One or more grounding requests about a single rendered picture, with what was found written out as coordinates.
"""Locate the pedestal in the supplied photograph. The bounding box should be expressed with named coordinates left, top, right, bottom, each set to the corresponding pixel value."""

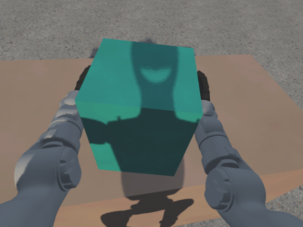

left=0, top=54, right=303, bottom=227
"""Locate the left robot forearm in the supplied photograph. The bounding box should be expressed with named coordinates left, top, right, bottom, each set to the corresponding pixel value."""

left=14, top=90, right=84, bottom=189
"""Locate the carton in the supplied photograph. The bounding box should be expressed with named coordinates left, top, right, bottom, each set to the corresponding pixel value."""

left=75, top=38, right=203, bottom=176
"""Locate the right robot upper arm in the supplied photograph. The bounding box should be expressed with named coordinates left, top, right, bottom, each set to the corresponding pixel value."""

left=204, top=166, right=303, bottom=227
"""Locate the right robot hand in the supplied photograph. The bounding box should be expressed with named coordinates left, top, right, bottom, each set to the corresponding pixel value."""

left=197, top=71, right=210, bottom=101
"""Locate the left robot hand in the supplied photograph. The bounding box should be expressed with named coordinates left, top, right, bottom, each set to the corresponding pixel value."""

left=75, top=65, right=91, bottom=90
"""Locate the left robot upper arm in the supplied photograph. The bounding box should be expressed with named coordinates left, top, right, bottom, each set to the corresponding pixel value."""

left=0, top=146, right=81, bottom=227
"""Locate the right robot forearm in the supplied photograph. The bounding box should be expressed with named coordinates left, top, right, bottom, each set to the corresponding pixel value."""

left=195, top=100, right=253, bottom=175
